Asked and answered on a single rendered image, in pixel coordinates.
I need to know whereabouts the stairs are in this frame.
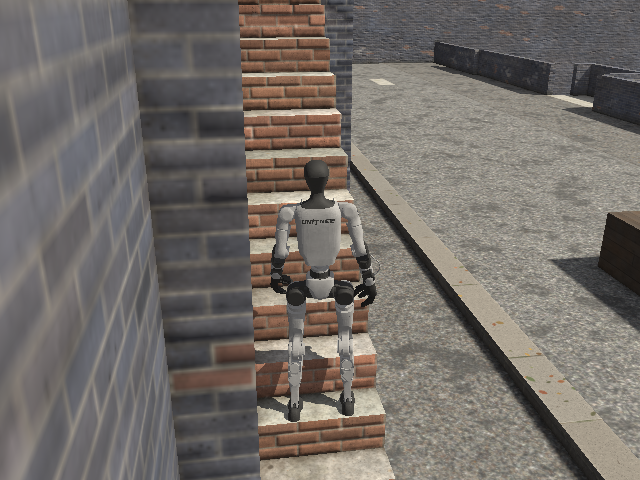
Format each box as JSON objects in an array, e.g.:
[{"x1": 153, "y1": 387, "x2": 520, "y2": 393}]
[{"x1": 238, "y1": 0, "x2": 396, "y2": 480}]

